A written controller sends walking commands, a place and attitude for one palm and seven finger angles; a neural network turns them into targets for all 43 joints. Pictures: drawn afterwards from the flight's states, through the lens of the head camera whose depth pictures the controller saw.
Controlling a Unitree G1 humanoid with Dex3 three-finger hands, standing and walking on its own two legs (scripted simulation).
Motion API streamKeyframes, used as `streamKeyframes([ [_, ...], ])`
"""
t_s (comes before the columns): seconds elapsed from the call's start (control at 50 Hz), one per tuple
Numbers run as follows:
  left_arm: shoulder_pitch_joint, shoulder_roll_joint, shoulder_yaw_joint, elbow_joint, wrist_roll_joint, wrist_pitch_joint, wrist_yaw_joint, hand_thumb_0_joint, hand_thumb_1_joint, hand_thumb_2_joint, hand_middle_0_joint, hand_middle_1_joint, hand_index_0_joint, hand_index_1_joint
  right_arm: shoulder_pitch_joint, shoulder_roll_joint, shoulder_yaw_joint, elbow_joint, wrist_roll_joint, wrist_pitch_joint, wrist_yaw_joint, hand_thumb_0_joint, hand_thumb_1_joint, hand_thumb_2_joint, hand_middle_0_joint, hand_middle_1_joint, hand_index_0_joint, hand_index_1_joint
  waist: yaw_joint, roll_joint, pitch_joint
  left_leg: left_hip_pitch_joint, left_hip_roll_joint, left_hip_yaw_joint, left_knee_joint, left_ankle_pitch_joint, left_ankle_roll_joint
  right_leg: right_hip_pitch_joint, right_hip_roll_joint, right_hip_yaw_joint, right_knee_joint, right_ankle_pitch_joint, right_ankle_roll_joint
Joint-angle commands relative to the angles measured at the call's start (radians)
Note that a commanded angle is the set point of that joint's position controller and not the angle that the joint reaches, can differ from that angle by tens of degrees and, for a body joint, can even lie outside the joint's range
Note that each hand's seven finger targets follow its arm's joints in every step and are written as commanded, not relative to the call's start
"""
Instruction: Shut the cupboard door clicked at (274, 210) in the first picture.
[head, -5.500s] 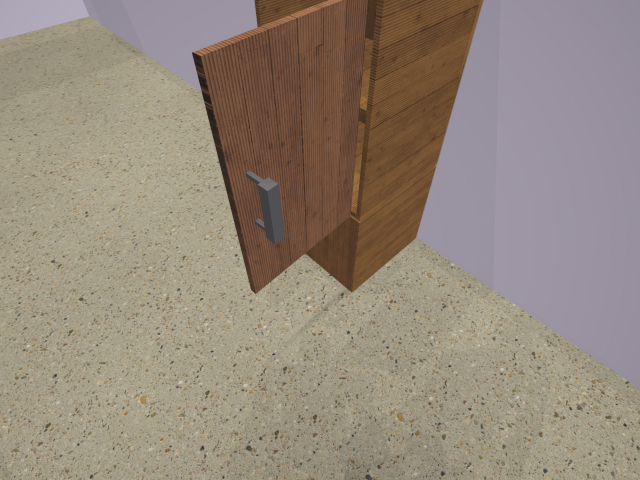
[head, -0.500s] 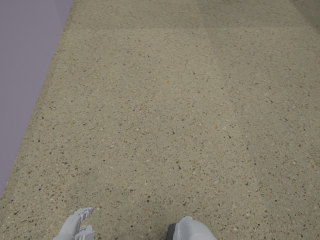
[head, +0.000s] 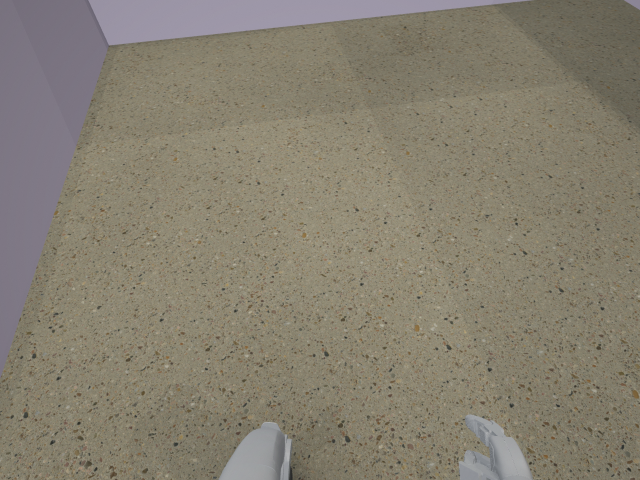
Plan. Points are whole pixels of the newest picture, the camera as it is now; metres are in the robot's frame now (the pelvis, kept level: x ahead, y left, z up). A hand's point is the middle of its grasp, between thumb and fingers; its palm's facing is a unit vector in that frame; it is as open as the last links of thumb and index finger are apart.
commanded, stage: walk to a spot facing it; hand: left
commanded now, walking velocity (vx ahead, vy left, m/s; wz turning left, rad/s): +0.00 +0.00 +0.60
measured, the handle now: out of the picture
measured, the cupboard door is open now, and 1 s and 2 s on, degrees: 94 94 94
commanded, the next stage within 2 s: none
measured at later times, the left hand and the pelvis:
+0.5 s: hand (229, 354) +0.30 +0.20 -0.15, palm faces +0.10 -0.98 -0.19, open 7.4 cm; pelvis +0.18 +0.01 +0.01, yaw +8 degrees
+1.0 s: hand (238, 469) +0.15 +0.15 -0.15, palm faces +0.48 -0.83 -0.29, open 7.3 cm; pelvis +0.22 -0.06 +0.00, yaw +30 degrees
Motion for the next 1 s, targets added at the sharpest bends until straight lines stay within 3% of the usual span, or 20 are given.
streamKeyframes([
  [0.0,0.054,0.173,0.03,-0.022,-0.001,-0.019,0.027,0.0,0.9,0.9,-0.2,-0.3,-0.2,-0.3,-0.062,-0.065,-0.01,-0.094,0.0,-0.052,-0.003,0.0,-0.9,-0.9,0.2,0.3,0.2,0.3,-0.053,-0.11,-0.012,0.075,-0.098,0.107,-0.234,-0.054,0.037,0.096,-0.276,0.12,0.125,1.311,0.026],
  [0.04,0.03,0.188,0.028,0.0,-0.011,-0.028,0.035,0.0,0.9,0.9,-0.2,-0.3,-0.2,-0.3,0.184,-0.09,-0.012,0.004,-0.002,-0.062,-0.021,0.0,-0.9,-0.9,0.2,0.3,0.2,0.3,-0.158,-0.109,-0.135,0.424,-0.156,0.13,-0.399,0.108,0.083,0.032,-0.228,0.047,0.34,1.415,0.101],
  [0.06,0.014,0.182,0.024,0.003,-0.025,-0.03,0.035,0.0,0.9,0.9,-0.2,-0.3,-0.2,-0.3,0.345,-0.143,-0.023,0.06,-0.007,-0.061,-0.027,0.0,-0.9,-0.9,0.2,0.3,0.2,0.3,-0.223,-0.093,-0.223,0.707,-0.028,0.01,-0.378,0.399,0.139,-0.162,-0.199,0.013,0.548,1.177,0.14],
  [0.08,0.061,0.116,0.008,-0.001,-0.044,-0.032,0.032,0.0,0.9,0.9,-0.2,-0.3,-0.2,-0.3,0.475,-0.23,-0.042,0.088,-0.021,-0.063,-0.029,0.0,-0.9,-0.9,0.2,0.3,0.2,0.3,-0.229,0.129,-0.364,0.962,0.294,-0.365,-0.299,0.896,0.3,-0.443,-0.08,-0.048,0.97,0.312,0.155],
  [0.1,0.078,0.09,-0.002,-0.015,-0.047,-0.03,0.039,0.0,0.9,0.9,-0.2,-0.3,-0.2,-0.3,0.447,-0.204,-0.023,0.078,-0.001,-0.047,-0.039,0.0,-0.9,-0.9,0.2,0.3,0.2,0.3,-0.175,0.121,-0.384,0.888,0.396,-0.491,-0.387,1.186,0.387,-0.468,-0.06,0.012,1.107,-0.172,0.129],
  [0.12,0.036,0.102,0.002,-0.025,-0.027,-0.01,0.046,0.0,0.9,0.9,-0.2,-0.3,-0.2,-0.3,0.375,-0.187,-0.016,0.066,0.002,-0.047,-0.04,0.0,-0.9,-0.9,0.2,0.3,0.2,0.3,-0.144,0.058,-0.216,0.717,0.372,-0.391,-0.442,1.101,0.378,-0.49,-0.117,0.024,1.084,-0.165,0.134],
  [0.14,-0.01,0.086,0.005,-0.026,-0.016,0.005,0.036,0.0,0.9,0.9,-0.2,-0.3,-0.2,-0.3,0.325,-0.15,-0.004,0.064,0.004,-0.063,-0.051,0.0,-0.9,-0.9,0.2,0.3,0.2,0.3,-0.114,0.091,-0.104,0.571,0.322,-0.362,-0.513,0.962,0.332,-0.525,-0.131,0.007,1.044,-0.111,0.158],
  [0.18,-0.039,0.066,0.005,-0.019,-0.002,0.04,0.018,0.0,0.9,0.9,-0.2,-0.3,-0.2,-0.3,0.275,-0.084,0.015,0.074,-0.001,-0.068,-0.056,0.0,-0.9,-0.9,0.2,0.3,0.2,0.3,-0.061,0.138,0.018,0.376,0.22,-0.256,-0.586,0.777,0.267,-0.489,-0.179,-0.025,0.961,-0.042,0.178],
  [0.24,-0.026,0.06,0.014,-0.019,-0.003,0.07,0.015,0.0,0.9,0.9,-0.2,-0.3,-0.2,-0.3,0.269,-0.132,-0.001,0.073,-0.002,-0.063,-0.052,0.0,-0.9,-0.9,0.2,0.3,0.2,0.3,-0.033,0.054,-0.102,0.43,0.165,-0.165,-0.538,0.862,0.228,-0.464,-0.165,-0.068,0.833,-0.007,0.191],
  [0.38,-0.24,0.08,0.03,-0.106,-0.004,0.091,0.015,0.0,0.9,0.9,-0.2,-0.3,-0.2,-0.3,0.339,-0.152,-0.027,0.099,-0.007,-0.033,-0.04,0.0,-0.9,-0.9,0.2,0.3,0.2,0.3,-0.063,0.109,-0.087,0.419,0.128,-0.266,-0.551,0.597,0.2,-0.547,-0.16,-0.077,0.742,0.068,0.221],
  [0.46,-0.379,0.079,0.022,-0.16,-0.012,0.083,0.015,0.0,0.9,0.9,-0.2,-0.3,-0.2,-0.3,0.394,-0.156,-0.044,0.113,-0.014,-0.019,-0.04,0.0,-0.9,-0.9,0.2,0.3,0.2,0.3,-0.11,0.153,-0.07,0.459,0.123,-0.328,-0.514,0.632,0.209,-0.513,-0.125,-0.1,0.554,-0.006,0.214],
  [0.52,-0.377,0.092,0.024,-0.177,-0.019,0.076,0.018,0.0,0.9,0.9,-0.2,-0.3,-0.2,-0.3,0.384,-0.168,-0.057,0.102,-0.014,-0.004,-0.045,0.0,-0.9,-0.9,0.2,0.3,0.2,0.3,-0.104,0.175,-0.085,0.448,0.129,-0.397,-0.477,0.62,0.204,-0.405,-0.104,-0.087,0.387,-0.026,0.196],
  [0.56,-0.288,0.117,0.033,-0.157,-0.023,0.061,0.02,0.0,0.9,0.9,-0.2,-0.3,-0.2,-0.3,0.343,-0.171,-0.064,0.084,-0.002,-0.001,-0.042,0.0,-0.9,-0.9,0.2,0.3,0.2,0.3,-0.058,0.134,-0.13,0.371,0.077,-0.377,-0.406,0.45,0.147,-0.192,-0.128,-0.072,0.126,0.194,0.191],
  [0.58,-0.236,0.181,0.043,-0.142,-0.017,0.049,0.026,0.0,0.9,0.9,-0.2,-0.3,-0.2,-0.3,0.341,-0.139,-0.064,0.074,0.01,-0.005,-0.033,0.0,-0.9,-0.9,0.2,0.3,0.2,0.3,-0.043,0.002,-0.172,0.201,0.029,-0.309,-0.331,0.215,0.085,0.049,-0.255,0.022,0.068,0.404,0.162],
  [0.6,-0.192,0.265,0.063,-0.134,-0.007,0.045,0.039,0.0,0.9,0.9,-0.2,-0.3,-0.2,-0.3,0.35,-0.078,-0.056,0.051,0.015,-0.008,-0.032,0.0,-0.9,-0.9,0.2,0.3,0.2,0.3,-0.028,-0.276,-0.226,0.008,-0.105,-0.108,-0.091,-0.369,0.003,0.217,-0.557,0.253,0.106,0.748,0.05],
  [0.62,-0.163,0.269,0.054,-0.133,-0.006,0.05,0.038,0.0,0.9,0.9,-0.2,-0.3,-0.2,-0.3,0.333,-0.131,-0.067,0.041,0.004,0.0,-0.035,0.0,-0.9,-0.9,0.2,0.3,0.2,0.3,-0.023,-0.228,-0.226,0.042,-0.089,-0.066,0.147,-0.522,-0.008,0.081,-0.662,0.24,0.13,0.925,-0.051],
  [0.64,-0.215,0.221,0.036,-0.145,-0.007,0.05,0.041,0.0,0.9,0.9,-0.2,-0.3,-0.2,-0.3,0.32,-0.119,-0.066,0.051,-0.003,0.014,-0.028,0.0,-0.9,-0.9,0.2,0.3,0.2,0.3,-0.057,-0.142,-0.142,0.039,-0.056,-0.087,0.256,-0.429,-0.014,0.002,-0.576,0.119,0.13,0.95,-0.048],
  [0.66,-0.258,0.185,0.03,-0.151,-0.009,0.048,0.042,0.0,0.9,0.9,-0.2,-0.3,-0.2,-0.3,0.321,-0.107,-0.062,0.068,-0.002,0.03,-0.023,0.0,-0.9,-0.9,0.2,0.3,0.2,0.3,-0.088,-0.195,-0.132,0.037,-0.028,-0.077,0.3,-0.373,-0.029,-0.031,-0.515,0.064,0.128,0.959,-0.021],
  [0.72,-0.266,0.159,0.02,-0.159,-0.013,0.053,0.037,0.0,0.9,0.9,-0.2,-0.3,-0.2,-0.3,0.259,-0.095,-0.056,0.055,-0.001,0.053,-0.002,0.0,-0.9,-0.9,0.2,0.3,0.2,0.3,-0.101,-0.203,-0.053,0.061,-0.017,-0.028,0.302,-0.241,-0.034,-0.133,-0.42,-0.118,0.094,0.896,0.055],
  [0.98,-0.129,0.22,0.037,-0.134,0.01,0.059,0.027,0.0,0.9,0.9,-0.2,-0.3,-0.2,-0.3,0.015,-0.107,-0.036,-0.058,-0.002,0.057,0.02,0.0,-0.9,-0.9,0.2,0.3,0.2,0.3,-0.043,-0.203,-0.032,0.173,-0.028,0.066,-0.091,-0.235,-0.003,-0.098,-0.486,-0.206,0.14,0.762,0.018],
])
